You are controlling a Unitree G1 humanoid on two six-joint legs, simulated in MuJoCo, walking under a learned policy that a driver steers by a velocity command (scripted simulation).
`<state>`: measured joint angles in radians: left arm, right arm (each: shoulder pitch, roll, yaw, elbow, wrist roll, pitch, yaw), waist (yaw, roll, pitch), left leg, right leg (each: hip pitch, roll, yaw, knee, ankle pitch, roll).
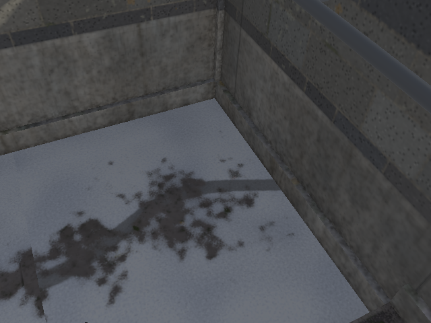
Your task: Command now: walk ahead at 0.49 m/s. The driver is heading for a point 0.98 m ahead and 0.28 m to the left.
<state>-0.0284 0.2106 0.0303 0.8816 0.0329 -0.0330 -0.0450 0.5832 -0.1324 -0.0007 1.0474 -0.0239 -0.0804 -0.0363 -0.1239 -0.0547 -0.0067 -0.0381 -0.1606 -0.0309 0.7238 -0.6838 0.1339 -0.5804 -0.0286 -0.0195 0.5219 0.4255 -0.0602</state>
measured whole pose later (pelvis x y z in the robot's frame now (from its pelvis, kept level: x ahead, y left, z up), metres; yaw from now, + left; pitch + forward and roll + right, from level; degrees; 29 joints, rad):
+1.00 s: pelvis +0.66 +0.06 -0.26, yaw +11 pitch +1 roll +2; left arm -0.01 0.20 0.03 0.84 0.03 -0.07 -0.01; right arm 0.45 -0.21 -0.07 1.04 -0.01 -0.07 0.01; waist -0.09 -0.01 0.03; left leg -0.05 -0.11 -0.12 0.47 -0.42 0.06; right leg -0.48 -0.02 0.01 0.55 -0.09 -0.01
